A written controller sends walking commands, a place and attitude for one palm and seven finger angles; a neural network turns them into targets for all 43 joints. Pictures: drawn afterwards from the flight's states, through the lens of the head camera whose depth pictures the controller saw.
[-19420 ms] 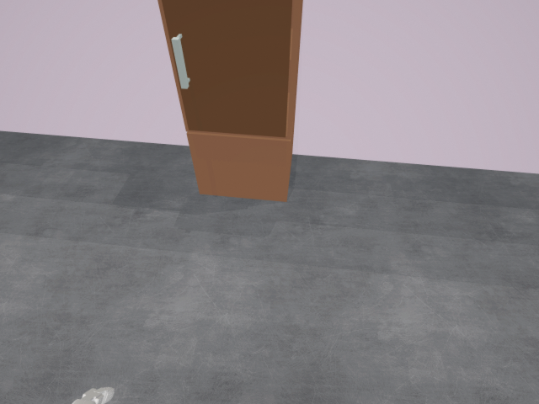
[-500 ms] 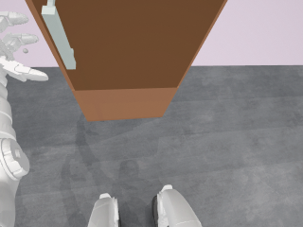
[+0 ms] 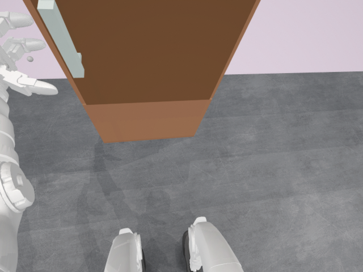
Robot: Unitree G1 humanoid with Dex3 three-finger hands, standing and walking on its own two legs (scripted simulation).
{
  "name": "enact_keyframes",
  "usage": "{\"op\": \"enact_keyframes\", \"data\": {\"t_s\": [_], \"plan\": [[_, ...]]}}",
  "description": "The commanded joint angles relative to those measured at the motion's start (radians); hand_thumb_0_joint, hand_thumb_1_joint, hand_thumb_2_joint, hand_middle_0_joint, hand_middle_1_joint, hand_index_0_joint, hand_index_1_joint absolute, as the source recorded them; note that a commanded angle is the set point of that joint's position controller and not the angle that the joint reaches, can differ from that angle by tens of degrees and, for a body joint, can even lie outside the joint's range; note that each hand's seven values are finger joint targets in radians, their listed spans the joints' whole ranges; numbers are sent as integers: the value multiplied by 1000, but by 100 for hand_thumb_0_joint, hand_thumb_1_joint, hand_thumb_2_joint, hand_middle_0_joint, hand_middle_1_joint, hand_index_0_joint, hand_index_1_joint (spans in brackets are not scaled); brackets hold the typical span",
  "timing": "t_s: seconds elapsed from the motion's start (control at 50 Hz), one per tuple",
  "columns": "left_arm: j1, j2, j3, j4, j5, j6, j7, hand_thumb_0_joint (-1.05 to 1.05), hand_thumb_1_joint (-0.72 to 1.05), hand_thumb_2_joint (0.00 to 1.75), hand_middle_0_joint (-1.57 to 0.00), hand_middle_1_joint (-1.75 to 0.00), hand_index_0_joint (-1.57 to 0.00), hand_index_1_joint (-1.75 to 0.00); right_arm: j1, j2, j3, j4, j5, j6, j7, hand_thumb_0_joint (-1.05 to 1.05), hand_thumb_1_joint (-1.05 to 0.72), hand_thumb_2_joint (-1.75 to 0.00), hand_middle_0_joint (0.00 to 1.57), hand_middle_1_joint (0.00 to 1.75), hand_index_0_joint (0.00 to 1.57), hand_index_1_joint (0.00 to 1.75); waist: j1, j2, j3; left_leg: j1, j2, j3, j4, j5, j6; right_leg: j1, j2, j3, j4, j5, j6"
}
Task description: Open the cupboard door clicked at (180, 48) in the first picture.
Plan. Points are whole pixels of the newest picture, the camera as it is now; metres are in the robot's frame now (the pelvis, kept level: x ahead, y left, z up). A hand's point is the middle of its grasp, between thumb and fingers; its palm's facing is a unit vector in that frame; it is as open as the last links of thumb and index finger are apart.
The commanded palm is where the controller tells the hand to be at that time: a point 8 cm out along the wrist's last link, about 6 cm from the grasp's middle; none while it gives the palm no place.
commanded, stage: slide the fingers in behind the handle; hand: left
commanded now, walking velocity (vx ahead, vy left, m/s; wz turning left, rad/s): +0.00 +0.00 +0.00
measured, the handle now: (66, 37) +0.59 +0.19 +0.07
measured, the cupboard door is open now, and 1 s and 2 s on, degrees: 0 0 0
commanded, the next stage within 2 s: close the thumb around the handle in 1.52 s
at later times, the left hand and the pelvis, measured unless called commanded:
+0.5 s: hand (53, 58) +0.53 +0.20 +0.07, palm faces -0.01 -1.00 -0.01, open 14.0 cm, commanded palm +0.51 +0.24 +0.06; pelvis +0.00 +0.00 +0.00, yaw +0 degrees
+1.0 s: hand (77, 57) +0.54 +0.16 +0.07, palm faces +0.01 -1.00 -0.02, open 14.0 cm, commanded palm +0.51 +0.20 +0.06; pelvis +0.01 -0.01 +0.00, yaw +1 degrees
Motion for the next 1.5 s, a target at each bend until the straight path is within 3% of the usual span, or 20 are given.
{"op": "enact_keyframes", "data": {"t_s": [0.0, 0.04, 0.14, 0.22, 0.26, 0.32, 0.36, 0.48, 0.54, 0.64, 0.76, 0.78, 0.88, 0.94, 1.04, 1.06, 1.14, 1.18, 1.28, 1.48], "plan": [[-392, 253, 33, -221, -36, -78, -3, 0, -50, 30, -30, -120, -30, -120, 200, -195, -75, -27, -1, -20, -9, 0, -90, -90, 20, 30, 20, 30, -4, 154, -559, 402, -31, -48, -122, 470, 6, 269, 47, 33, -95, 315, -28], [-376, 230, 13, -183, -33, -68, 1, 0, -50, 30, -30, -120, -30, -120, 197, -194, -73, -27, 2, -20, -10, 0, -90, -90, 20, 30, 20, 30, -10, 128, -503, 363, -32, -44, -131, 420, 9, 260, 47, 33, -103, 278, -26], [-429, 211, -11, -191, -12, -64, 35, 0, -50, 30, -30, -120, -30, -120, 198, -194, -74, -25, -1, -28, -8, 0, -90, -90, 20, 30, 20, 30, -16, 163, -483, 375, -33, -50, -139, 361, 7, 198, 45, 29, -107, 200, -27], [-461, 244, 20, -240, -7, -96, 64, 0, -50, 30, -30, -120, -30, -120, 201, -195, -75, -24, -7, -37, -8, 0, -90, -90, 20, 30, 20, 30, -6, 182, -565, 405, -34, -57, -129, 404, 4, 222, 44, 32, -89, 229, -31], [-490, 198, -12, -258, -5, -107, 73, 0, -50, 30, -30, -120, -30, -120, 206, -189, -77, -15, -10, -39, -4, 0, -90, -90, 20, 30, 20, 30, -16, 221, -562, 452, -32, -65, -128, 436, -1, 182, 44, 24, -83, 233, -34], [-446, 204, 3, -245, 0, -97, 86, 0, -50, 30, -30, -120, -30, -120, 208, -194, -80, -17, -12, -34, 1, 0, -90, -90, 20, 30, 20, 30, -6, 192, -576, 459, -29, -67, -132, 464, -5, 206, 43, 21, -85, 256, -32], [-425, 159, -19, -244, -2, -90, 87, 0, -50, 30, -30, -120, -30, -120, 211, -188, -83, -20, -11, -33, 5, 0, -90, -90, 20, 30, 20, 30, -7, 196, -586, 476, -31, -64, -131, 485, -4, 205, 45, 19, -83, 275, -34], [-438, 145, -20, -223, -3, -77, 114, 0, -50, 30, -30, -120, -30, -120, 210, -188, -82, -20, -10, -26, 5, 0, -90, -90, 20, 30, 20, 30, -15, 132, -524, 420, -32, -60, -142, 437, 1, 217, 44, 21, -96, 261, -29], [-457, 88, -57, -235, 2, -95, 132, 0, -50, 30, -30, -120, -30, -120, 210, -179, -84, -18, -15, -33, 9, 0, -90, -90, 20, 30, 20, 30, -21, 153, -518, 436, -34, -61, -141, 437, -3, 192, 43, 20, -95, 248, -29], [-404, 105, -26, -249, 10, -121, 153, 0, -50, 30, -30, -120, -30, -120, 213, -175, -89, -20, -20, -30, 15, 0, -90, -90, 20, 30, 20, 30, 4, 150, -580, 449, -37, -53, -131, 511, -7, 251, 42, 23, -79, 324, -31], [-431, 7, -93, -254, 10, -110, 171, 0, -50, 30, -30, -120, -30, -120, 215, -170, -94, -20, -19, -21, 21, 0, -90, -90, 20, 30, 20, 30, -18, 143, -549, 480, -35, -58, -135, 521, -7, 210, 43, 16, -85, 318, -31], [-439, 44, -62, -257, 9, -113, 179, 0, -50, 30, -30, -120, -30, -120, 217, -174, -96, -15, -19, -19, 19, 0, -90, -90, 20, 30, 20, 30, -10, 139, -555, 474, -35, -58, -135, 525, -9, 225, 42, 19, -85, 326, -30], [-438, 31, -59, -298, 12, -148, 207, 0, -50, 30, -30, -120, -30, -120, 212, -165, -99, -13, -24, -25, 22, 0, -90, -90, 20, 30, 20, 30, 1, 149, -605, 488, -40, -54, -131, 547, -11, 260, 41, 23, -77, 359, -31], [-402, -9, -88, -237, 25, -138, 219, 0, -50, 30, -30, -120, -30, -120, 207, -159, -98, -11, -23, -24, 26, 0, -90, -90, 20, 30, 20, 30, -9, 108, -533, 427, -45, -40, -135, 492, -5, 270, 39, 27, -88, 347, -27], [-416, -8, -89, -222, 33, -127, 232, 0, -50, 30, -30, -120, -30, -120, 204, -162, -97, -18, -21, -23, 24, 0, -90, -90, 20, 30, 20, 30, -13, 81, -523, 389, -50, -33, -141, 430, 1, 280, 37, 34, -95, 316, -26], [-438, -38, -120, -228, 31, -133, 229, 0, -50, 30, -30, -120, -30, -120, 203, -158, -95, -19, -22, -25, 24, 0, -90, -90, 20, 30, 20, 30, -21, 110, -518, 394, -52, -31, -141, 430, 3, 272, 36, 37, -95, 318, -27], [-430, -23, -101, -239, 21, -140, 223, 0, -50, 30, -30, -120, -30, -120, 203, -161, -98, -16, -22, -28, 24, 0, -90, -90, 20, 30, 20, 30, -14, 80, -551, 379, -54, -26, -135, 429, 5, 313, 36, 44, -96, 341, -25], [-422, -18, -99, -244, 20, -149, 216, 0, -50, 30, -30, -120, -30, -120, 204, -160, -99, -16, -21, -29, 23, 0, -90, -90, 20, 30, 20, 30, -5, 117, -579, 407, -54, -26, -134, 459, 1, 312, 35, 44, -89, 360, -29], [-441, -22, -107, -205, 18, -140, 212, 0, -50, 30, -30, -120, -30, -120, 199, -162, -96, -10, -20, -31, 20, 0, -90, -90, 20, 30, 20, 30, -21, 80, -525, 356, -55, -24, -133, 393, 6, 298, 35, 46, -99, 315, -24], [-433, 35, -63, -237, 14, -143, 206, 0, -50, 30, -30, -120, -30, -120, 203, -165, -95, -12, -19, -35, 16, 0, -90, -90, 20, 30, 20, 30, -1, 117, -576, 387, -54, -28, -133, 439, 4, 316, 36, 45, -89, 344, -28]]}}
